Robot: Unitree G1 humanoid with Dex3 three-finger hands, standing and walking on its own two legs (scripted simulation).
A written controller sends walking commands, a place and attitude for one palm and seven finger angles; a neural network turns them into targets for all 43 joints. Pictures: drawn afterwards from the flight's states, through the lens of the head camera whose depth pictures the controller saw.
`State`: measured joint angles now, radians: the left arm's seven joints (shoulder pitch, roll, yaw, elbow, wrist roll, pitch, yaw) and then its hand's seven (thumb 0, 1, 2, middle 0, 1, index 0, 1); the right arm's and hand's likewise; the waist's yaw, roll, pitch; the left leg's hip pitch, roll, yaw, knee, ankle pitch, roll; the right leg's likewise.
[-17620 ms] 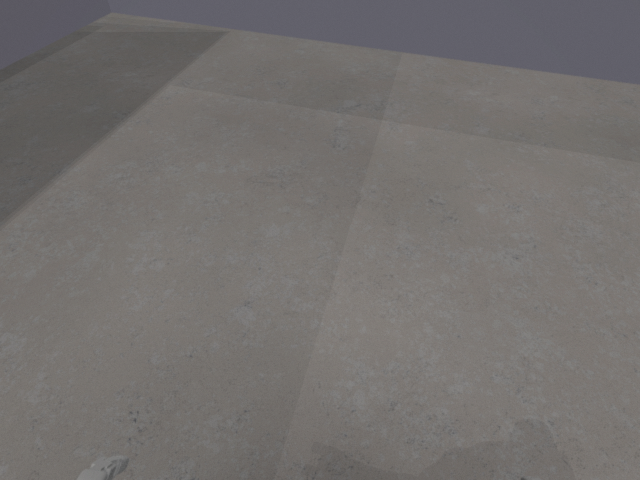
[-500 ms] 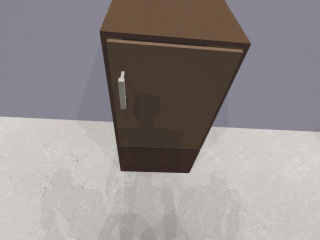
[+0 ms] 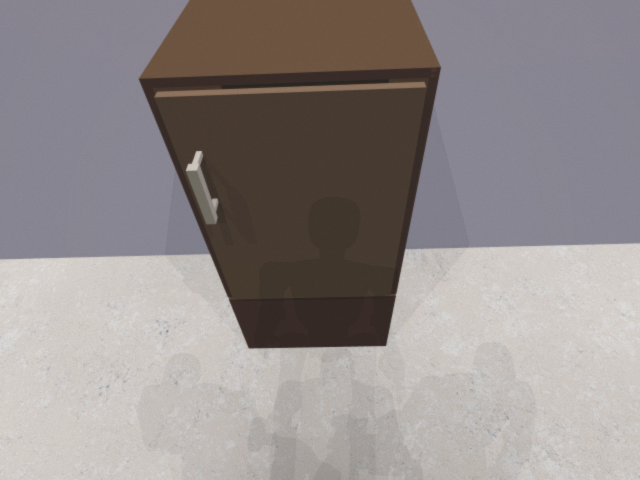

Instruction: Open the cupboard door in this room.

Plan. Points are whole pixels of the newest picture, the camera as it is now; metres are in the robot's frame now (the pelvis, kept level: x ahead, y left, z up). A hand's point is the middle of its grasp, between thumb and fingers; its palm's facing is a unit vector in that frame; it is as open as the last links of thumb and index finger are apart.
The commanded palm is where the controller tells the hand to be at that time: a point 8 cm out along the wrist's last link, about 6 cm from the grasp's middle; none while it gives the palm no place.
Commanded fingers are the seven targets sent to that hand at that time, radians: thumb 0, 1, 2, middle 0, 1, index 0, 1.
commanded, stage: come to a stop and stand still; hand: left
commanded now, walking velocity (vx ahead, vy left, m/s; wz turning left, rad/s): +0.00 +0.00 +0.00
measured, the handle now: (205, 188) +0.59 +0.24 +0.00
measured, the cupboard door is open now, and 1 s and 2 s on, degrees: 0 0 0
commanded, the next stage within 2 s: look again from close up in 0.34 s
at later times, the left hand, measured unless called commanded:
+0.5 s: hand out of the picture -0.04 +0.16 -0.17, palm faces +0.02 -0.98 -0.18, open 7.4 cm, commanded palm none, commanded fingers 0.00 0.90 0.90 -0.20 -0.30 -0.20 -0.30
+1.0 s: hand out of the picture -0.01 +0.23 -0.17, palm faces -0.01 -0.98 -0.19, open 7.4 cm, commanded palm none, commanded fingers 0.00 0.90 0.90 -0.20 -0.30 -0.20 -0.30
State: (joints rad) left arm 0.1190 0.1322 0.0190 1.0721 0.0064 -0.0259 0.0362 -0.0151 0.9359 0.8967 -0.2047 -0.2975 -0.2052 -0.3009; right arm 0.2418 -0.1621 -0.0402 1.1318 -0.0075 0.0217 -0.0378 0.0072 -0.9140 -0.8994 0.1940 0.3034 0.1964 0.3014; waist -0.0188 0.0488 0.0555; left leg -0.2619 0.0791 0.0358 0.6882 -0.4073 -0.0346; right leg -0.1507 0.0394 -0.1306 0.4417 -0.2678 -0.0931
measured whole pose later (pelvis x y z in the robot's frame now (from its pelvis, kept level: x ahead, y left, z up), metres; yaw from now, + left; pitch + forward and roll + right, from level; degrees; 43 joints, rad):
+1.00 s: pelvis -0.02 +0.07 +0.00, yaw -3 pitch -1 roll +0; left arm 0.30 0.14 0.00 1.09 0.02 -0.01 0.03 0.01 0.91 0.90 -0.20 -0.30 -0.20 -0.30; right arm 0.35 -0.12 0.02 1.10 -0.02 -0.03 -0.03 0.01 -0.91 -0.90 0.20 0.30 0.20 0.30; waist 0.00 0.01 0.01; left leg -0.19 -0.05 0.08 0.44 -0.24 0.07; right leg -0.22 -0.04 -0.05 0.48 -0.24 0.01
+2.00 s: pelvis +0.07 +0.00 -0.01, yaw +1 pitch -1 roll +1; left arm 0.19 0.18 0.03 0.96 0.03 0.00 0.03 0.01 0.91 0.90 -0.20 -0.30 -0.20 -0.30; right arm 0.18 -0.18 -0.05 1.02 -0.01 0.05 -0.02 0.01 -0.92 -0.90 0.20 0.30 0.20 0.30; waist 0.01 0.03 0.09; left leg -0.37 0.00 0.03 0.98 -0.50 -0.01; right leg -0.34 -0.03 -0.10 0.62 -0.27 -0.05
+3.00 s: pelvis +0.07 -0.01 -0.01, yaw +1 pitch -1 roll +0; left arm 0.27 0.14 0.00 1.08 0.01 -0.02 0.04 0.01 0.94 0.90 -0.20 -0.30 -0.20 -0.30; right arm 0.30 -0.17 0.00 1.08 -0.02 -0.02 -0.04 0.03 -0.95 -0.90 0.20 0.30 0.20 0.30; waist 0.00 0.05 -0.01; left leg -0.17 0.00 0.06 0.52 -0.34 0.03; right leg -0.20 0.03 -0.05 0.53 -0.32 -0.05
